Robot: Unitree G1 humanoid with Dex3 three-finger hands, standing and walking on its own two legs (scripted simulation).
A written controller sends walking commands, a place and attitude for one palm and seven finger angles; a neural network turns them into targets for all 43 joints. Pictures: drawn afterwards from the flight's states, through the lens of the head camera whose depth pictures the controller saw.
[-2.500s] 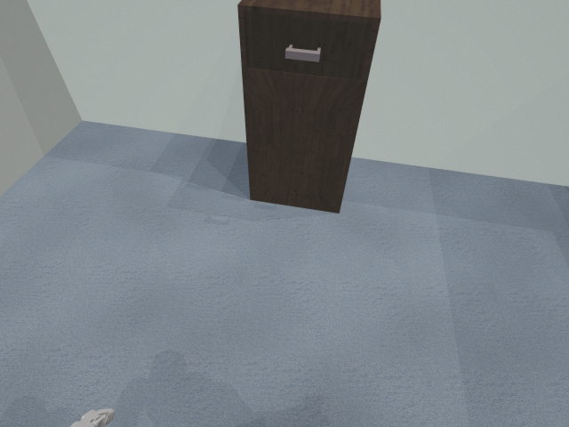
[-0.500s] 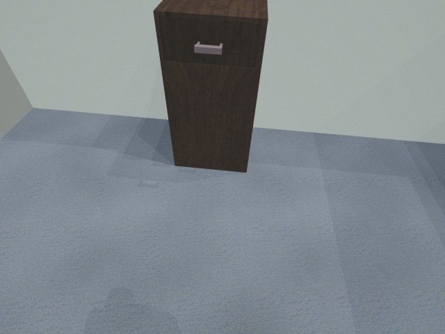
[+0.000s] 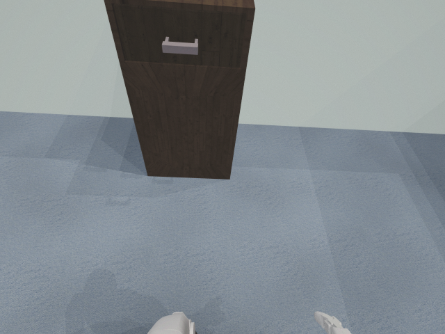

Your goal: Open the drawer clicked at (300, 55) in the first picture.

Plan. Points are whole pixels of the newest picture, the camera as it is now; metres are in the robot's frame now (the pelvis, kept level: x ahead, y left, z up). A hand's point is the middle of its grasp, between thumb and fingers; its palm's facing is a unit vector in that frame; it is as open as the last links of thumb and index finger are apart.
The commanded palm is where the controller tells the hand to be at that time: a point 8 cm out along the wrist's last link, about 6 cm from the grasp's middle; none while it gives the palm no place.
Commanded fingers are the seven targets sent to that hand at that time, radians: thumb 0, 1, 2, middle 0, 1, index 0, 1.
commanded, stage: walk to a spot facing it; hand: left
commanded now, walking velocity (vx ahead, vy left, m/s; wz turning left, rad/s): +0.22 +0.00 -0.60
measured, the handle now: (181, 44) +0.92 +0.22 +0.04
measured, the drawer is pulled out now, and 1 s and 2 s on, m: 0.00 0.00 0.00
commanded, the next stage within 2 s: turn to face it in 0.04 s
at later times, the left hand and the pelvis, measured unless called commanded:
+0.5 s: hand (170, 268) +0.26 +0.13 -0.14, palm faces -0.09 -0.98 -0.16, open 7.3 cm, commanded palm none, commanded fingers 0.00 0.90 0.90 -0.20 -0.30 -0.20 -0.30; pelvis +0.15 -0.01 +0.02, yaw -2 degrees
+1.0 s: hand (147, 279) +0.24 +0.18 -0.14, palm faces +0.04 -0.98 -0.19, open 7.3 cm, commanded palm none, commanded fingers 0.00 0.90 0.90 -0.20 -0.30 -0.20 -0.30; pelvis +0.22 -0.01 +0.03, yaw +1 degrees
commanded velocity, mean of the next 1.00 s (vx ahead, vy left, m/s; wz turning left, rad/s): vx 0.13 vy -0.02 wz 0.08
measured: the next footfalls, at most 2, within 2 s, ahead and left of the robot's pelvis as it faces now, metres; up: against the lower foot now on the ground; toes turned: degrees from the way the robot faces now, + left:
right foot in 0.40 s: +0.23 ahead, -0.14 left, +0.00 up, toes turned -11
left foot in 0.66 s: +0.20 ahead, +0.11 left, +0.00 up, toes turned +8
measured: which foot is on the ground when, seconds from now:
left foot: down 0.00-0.42, up 0.44-0.64, down 0.66-1.00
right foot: up 0.00-0.38, down 0.40-0.68, up 0.70-1.00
